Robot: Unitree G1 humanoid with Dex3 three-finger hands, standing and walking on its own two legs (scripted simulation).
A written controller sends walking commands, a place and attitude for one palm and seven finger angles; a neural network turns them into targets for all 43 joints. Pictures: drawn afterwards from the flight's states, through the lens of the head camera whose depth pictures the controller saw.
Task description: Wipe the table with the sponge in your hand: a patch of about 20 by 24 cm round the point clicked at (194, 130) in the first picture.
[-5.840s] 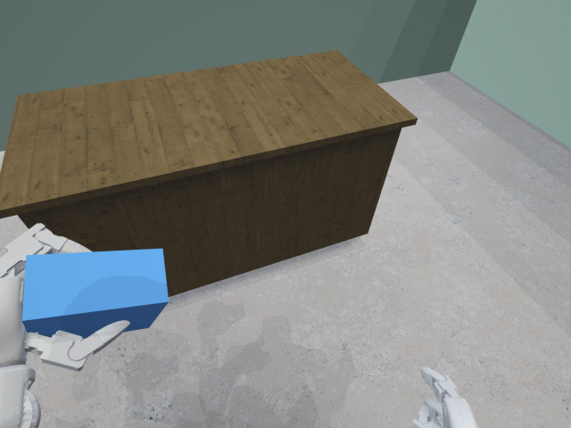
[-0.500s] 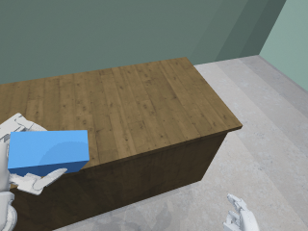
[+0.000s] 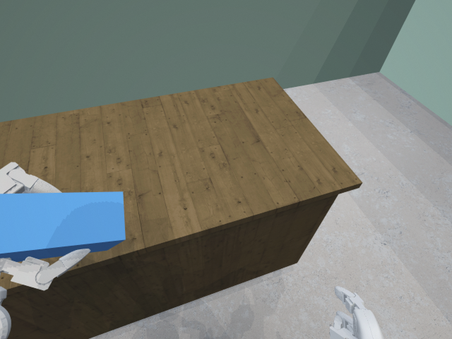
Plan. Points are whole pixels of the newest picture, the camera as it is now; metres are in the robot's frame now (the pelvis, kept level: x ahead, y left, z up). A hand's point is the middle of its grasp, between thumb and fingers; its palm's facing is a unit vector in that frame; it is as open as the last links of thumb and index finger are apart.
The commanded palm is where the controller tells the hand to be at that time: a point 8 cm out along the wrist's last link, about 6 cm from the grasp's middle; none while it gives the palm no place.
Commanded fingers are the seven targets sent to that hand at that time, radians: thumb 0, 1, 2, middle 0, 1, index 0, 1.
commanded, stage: shuffle to correct the standing spot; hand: left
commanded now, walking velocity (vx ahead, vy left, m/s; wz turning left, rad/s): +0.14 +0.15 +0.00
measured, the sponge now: (81, 226) +0.22 +0.21 +0.16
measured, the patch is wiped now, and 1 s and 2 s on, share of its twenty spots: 0.00 0.00 0.00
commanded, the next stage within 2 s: come to a stop and stand still in 0.84 s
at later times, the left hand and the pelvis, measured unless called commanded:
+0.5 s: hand (37, 218) +0.22 +0.26 +0.18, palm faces +0.37 -0.84 -0.39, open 9.9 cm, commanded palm +0.17 +0.30 +0.19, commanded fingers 0.00 0.10 1.30 -1.20 -1.60 -1.20 -1.60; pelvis +0.00 +0.02 +0.01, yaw -1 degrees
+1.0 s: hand out of the picture +0.26 +0.33 +0.19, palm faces +0.38 -0.82 -0.43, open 9.9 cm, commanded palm +0.20 +0.37 +0.19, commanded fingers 0.00 0.10 1.30 -1.20 -1.60 -1.20 -1.60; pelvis +0.04 +0.09 +0.01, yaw +0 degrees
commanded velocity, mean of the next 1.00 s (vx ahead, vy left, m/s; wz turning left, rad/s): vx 0.14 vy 0.09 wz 0.00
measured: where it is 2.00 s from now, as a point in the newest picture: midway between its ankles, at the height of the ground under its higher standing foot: outside the picture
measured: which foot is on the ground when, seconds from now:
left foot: down 0.00-0.26, up 0.28-0.52, down 0.54-1.00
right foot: down 0.00-0.02, up 0.04-0.22, down 0.24-0.78, up 0.80-1.00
